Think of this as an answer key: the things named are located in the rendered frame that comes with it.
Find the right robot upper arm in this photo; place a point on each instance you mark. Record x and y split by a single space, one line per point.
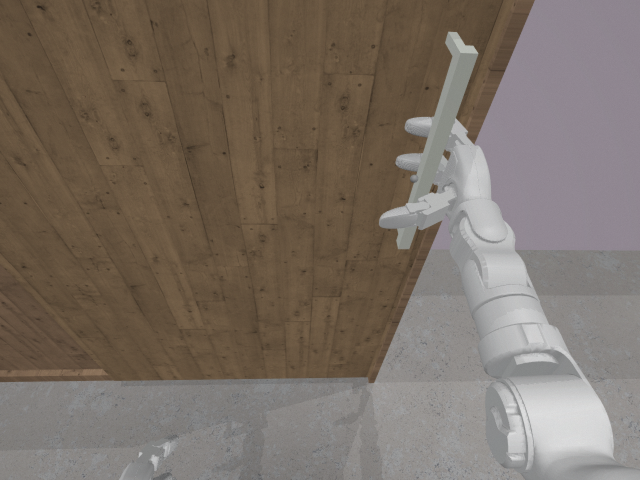
551 427

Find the robot left hand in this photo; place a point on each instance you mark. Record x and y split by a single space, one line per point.
150 459

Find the wardrobe door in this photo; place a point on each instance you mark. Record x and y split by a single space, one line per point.
192 189
30 339

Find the robot right forearm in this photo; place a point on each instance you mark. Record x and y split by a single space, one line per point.
515 336

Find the handle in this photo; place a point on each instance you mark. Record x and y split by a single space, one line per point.
459 72

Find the robot right hand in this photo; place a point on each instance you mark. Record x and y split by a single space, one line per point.
466 172

